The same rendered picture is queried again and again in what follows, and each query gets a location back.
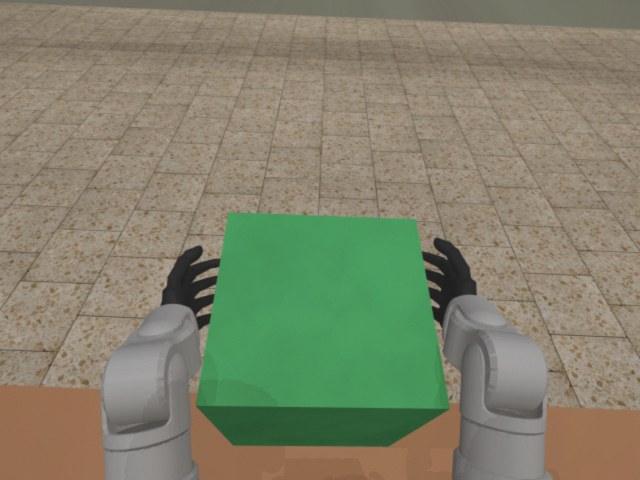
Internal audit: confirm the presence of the robot left hand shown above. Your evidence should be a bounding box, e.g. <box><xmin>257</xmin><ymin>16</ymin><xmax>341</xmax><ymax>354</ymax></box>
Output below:
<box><xmin>160</xmin><ymin>245</ymin><xmax>220</xmax><ymax>330</ymax></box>

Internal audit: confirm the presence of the left robot forearm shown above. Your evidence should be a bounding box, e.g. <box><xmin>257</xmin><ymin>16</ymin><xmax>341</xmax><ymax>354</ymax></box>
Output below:
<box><xmin>100</xmin><ymin>304</ymin><xmax>202</xmax><ymax>480</ymax></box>

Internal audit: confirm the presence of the carton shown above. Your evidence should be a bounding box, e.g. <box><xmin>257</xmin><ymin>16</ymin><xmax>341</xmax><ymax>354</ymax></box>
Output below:
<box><xmin>196</xmin><ymin>212</ymin><xmax>450</xmax><ymax>447</ymax></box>

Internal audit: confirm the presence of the right robot forearm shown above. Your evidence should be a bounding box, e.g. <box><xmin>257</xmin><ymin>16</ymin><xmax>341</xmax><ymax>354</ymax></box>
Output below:
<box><xmin>442</xmin><ymin>295</ymin><xmax>553</xmax><ymax>480</ymax></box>

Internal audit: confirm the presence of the robot right hand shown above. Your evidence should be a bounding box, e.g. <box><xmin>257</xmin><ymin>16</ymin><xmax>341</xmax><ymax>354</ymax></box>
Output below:
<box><xmin>422</xmin><ymin>238</ymin><xmax>477</xmax><ymax>328</ymax></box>

